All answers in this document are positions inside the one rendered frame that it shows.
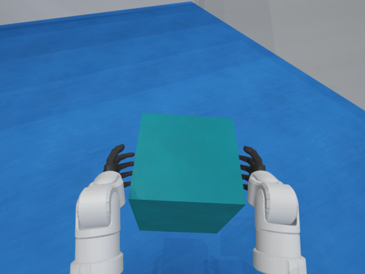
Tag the robot left forearm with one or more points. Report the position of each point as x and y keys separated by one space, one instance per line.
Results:
x=97 y=226

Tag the robot right hand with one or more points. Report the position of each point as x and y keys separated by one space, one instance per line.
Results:
x=255 y=164

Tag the robot right forearm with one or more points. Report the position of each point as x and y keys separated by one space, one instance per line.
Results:
x=277 y=239

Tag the robot left hand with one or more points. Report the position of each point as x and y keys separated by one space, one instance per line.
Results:
x=113 y=160

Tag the carton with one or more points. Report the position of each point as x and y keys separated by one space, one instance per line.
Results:
x=186 y=174

